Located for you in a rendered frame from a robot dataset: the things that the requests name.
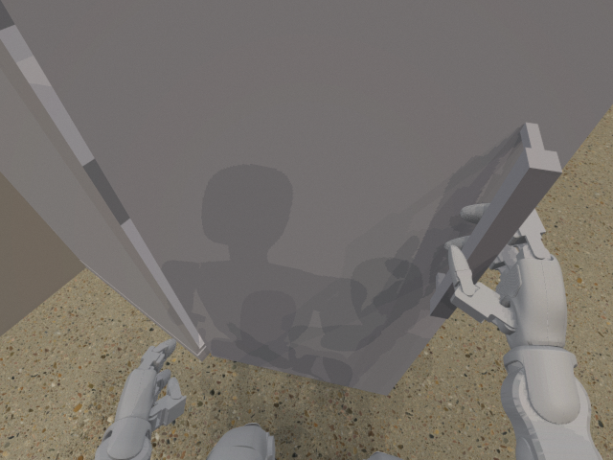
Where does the fridge door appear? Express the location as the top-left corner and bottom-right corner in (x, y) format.
(1, 0), (613, 396)

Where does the handle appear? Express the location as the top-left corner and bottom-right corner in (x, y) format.
(430, 123), (562, 319)

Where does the robot left forearm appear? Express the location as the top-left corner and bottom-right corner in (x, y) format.
(95, 417), (152, 460)

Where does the robot right hand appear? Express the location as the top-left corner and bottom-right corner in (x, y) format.
(444, 203), (567, 349)

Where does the robot left thigh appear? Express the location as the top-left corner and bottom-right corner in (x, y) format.
(206, 425), (275, 460)

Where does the robot right forearm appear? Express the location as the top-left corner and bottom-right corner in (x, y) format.
(501, 345), (603, 460)

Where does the robot left hand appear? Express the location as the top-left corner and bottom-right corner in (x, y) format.
(114, 338), (187, 432)

